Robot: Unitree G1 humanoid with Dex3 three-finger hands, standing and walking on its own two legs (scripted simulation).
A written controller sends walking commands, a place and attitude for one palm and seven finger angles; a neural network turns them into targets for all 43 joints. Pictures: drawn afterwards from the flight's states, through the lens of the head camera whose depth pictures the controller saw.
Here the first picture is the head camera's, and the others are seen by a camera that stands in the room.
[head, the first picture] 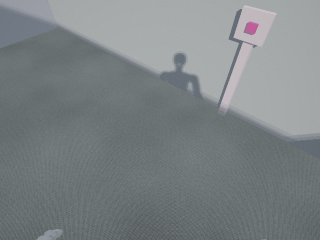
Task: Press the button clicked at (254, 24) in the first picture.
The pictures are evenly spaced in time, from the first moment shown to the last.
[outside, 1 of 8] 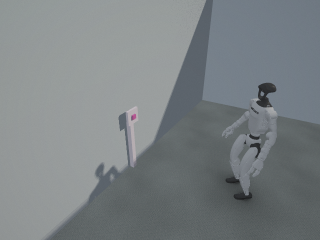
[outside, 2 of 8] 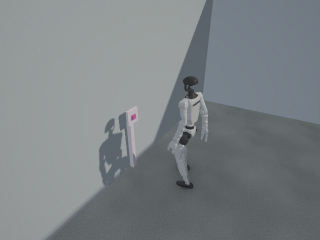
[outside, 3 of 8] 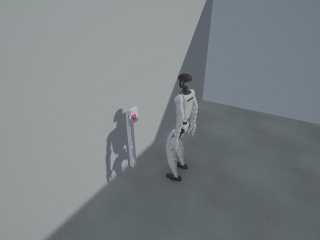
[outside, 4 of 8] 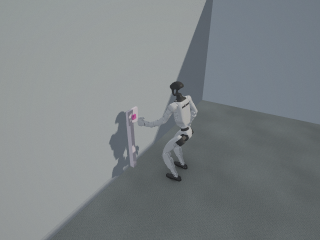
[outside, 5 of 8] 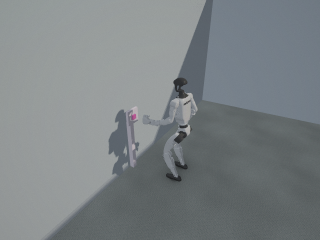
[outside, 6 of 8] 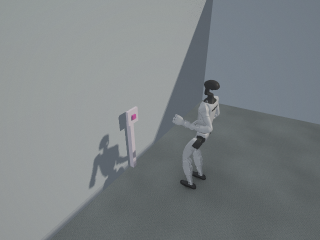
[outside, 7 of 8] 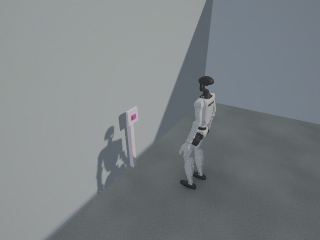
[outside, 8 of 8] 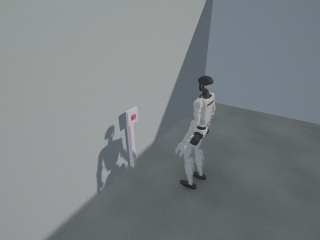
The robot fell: no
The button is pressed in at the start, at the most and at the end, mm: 0 9 0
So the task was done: yes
